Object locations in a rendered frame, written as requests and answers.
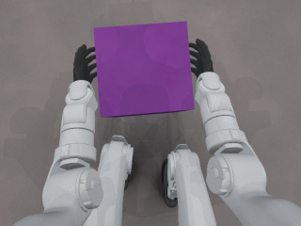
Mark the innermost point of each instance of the robot left upper arm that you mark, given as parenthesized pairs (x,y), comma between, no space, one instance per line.
(69,196)

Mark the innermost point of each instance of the carton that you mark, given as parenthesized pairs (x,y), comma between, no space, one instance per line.
(143,69)

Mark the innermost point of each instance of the left robot forearm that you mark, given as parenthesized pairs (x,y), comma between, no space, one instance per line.
(76,145)

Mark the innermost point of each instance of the robot left hand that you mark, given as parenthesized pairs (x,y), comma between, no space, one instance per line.
(81,70)

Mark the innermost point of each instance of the robot right hand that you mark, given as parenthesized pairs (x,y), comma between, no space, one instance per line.
(204,62)

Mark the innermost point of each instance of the right robot forearm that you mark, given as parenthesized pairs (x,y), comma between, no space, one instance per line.
(223,134)

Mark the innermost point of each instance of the left robot shin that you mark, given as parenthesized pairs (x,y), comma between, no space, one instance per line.
(114,138)

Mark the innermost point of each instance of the robot right thigh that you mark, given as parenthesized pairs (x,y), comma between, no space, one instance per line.
(194,205)

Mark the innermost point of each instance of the robot right upper arm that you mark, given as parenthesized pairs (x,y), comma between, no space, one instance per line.
(239,180)

